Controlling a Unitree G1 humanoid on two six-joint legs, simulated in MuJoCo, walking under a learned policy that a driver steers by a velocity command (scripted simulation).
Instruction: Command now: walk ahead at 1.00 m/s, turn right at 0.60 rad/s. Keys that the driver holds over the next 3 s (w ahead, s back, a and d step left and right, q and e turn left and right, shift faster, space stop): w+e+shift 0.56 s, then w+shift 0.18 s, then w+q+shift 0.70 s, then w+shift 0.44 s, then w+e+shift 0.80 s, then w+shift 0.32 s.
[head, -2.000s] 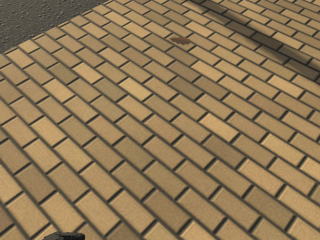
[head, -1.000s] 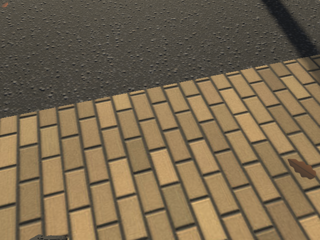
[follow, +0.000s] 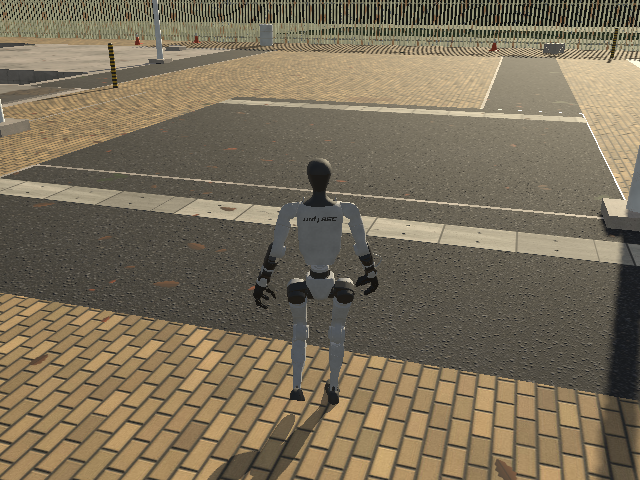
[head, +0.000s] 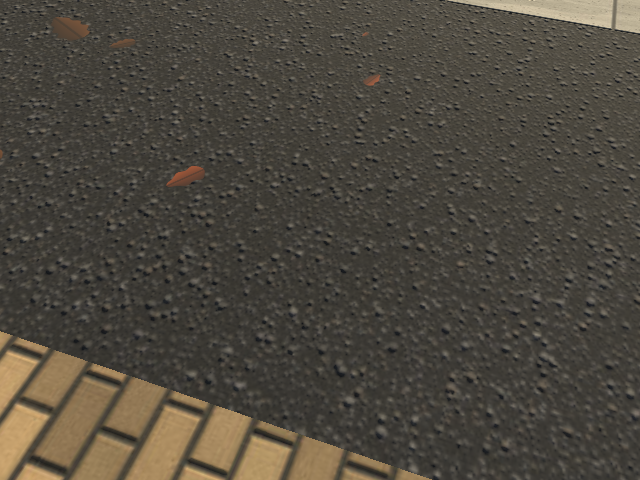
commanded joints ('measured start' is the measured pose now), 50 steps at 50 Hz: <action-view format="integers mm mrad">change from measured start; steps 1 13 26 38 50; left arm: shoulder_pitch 55 58 -321 46 -19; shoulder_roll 110 233 20 259 55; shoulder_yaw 25 81 -25 62 -5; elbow -24 -45 -268 -128 -2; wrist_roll -4 -12 17 16 -9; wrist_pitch -25 -35 42 32 -110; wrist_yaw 3 6 -65 12 5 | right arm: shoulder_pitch -28 -7 118 126 -130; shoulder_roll -68 -162 -74 -157 1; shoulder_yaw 3 -30 -46 -46 -14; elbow -131 -145 24 -56 -51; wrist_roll -22 28 32 49 55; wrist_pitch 17 -3 -38 -6 48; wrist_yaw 7 -16 -15 -20 52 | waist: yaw -64 -114 -16 121 -25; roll -36 -42 79 -71 -40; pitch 22 -166 22 -363 100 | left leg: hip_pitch -258 340 325 -406 -198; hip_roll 103 10 275 58 114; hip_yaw -44 49 114 -4 112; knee -120 -815 -1160 304 -525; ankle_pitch -56 149 414 -84 465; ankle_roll -42 -57 0 -14 39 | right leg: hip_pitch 74 187 -468 790 160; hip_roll -240 -135 -219 -420 -209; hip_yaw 478 339 32 762 -134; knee -351 73 626 -196 -497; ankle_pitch -220 554 85 -160 498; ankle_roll -208 -38 12 -267 8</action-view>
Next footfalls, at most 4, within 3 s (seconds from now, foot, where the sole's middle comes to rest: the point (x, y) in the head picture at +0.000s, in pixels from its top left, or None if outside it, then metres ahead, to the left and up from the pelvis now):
0.28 left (278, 473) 0.50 0.13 -0.76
0.72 right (444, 350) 0.79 -0.23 -0.76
1.16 left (472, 211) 1.24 -0.35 -0.76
1.60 right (538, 126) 1.61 -0.61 -0.76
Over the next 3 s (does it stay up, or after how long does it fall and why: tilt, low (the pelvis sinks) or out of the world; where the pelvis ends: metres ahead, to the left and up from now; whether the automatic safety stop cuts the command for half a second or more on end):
stays up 2.72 -0.74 0.00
